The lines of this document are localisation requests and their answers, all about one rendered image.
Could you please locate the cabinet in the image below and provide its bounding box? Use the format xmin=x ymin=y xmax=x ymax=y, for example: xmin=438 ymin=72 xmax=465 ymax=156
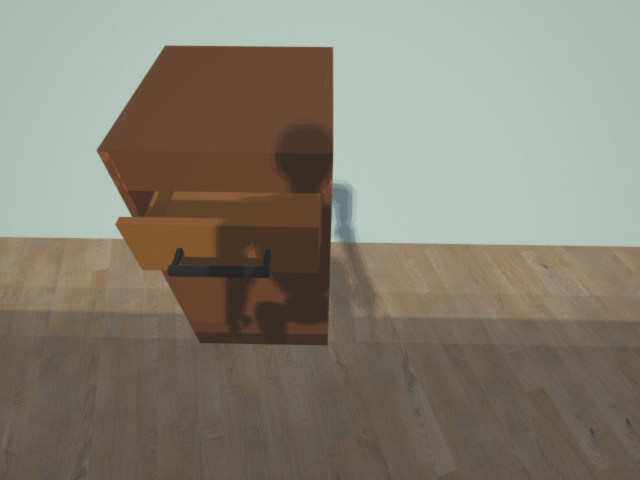
xmin=97 ymin=46 xmax=333 ymax=345

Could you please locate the handle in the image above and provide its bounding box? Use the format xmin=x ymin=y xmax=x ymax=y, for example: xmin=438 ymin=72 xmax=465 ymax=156
xmin=167 ymin=248 xmax=271 ymax=278

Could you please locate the drawer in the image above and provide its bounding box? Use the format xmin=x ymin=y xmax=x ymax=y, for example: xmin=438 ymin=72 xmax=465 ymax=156
xmin=115 ymin=191 xmax=321 ymax=273

